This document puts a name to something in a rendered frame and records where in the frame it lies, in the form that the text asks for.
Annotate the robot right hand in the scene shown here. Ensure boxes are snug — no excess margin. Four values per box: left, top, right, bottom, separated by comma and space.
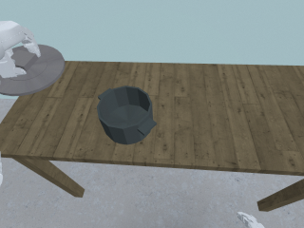
237, 212, 264, 228

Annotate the table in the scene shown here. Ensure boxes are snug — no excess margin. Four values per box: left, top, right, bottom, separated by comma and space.
0, 61, 304, 212

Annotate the knob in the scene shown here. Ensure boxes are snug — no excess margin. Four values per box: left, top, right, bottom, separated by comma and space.
10, 49, 39, 71

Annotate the lid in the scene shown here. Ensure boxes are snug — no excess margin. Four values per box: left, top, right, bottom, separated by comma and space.
0, 44, 66, 96

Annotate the pot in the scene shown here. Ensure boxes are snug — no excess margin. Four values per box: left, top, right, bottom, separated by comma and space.
97, 85, 157, 145

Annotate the robot left hand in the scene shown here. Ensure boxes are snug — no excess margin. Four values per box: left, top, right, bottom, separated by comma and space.
0, 20, 41, 79

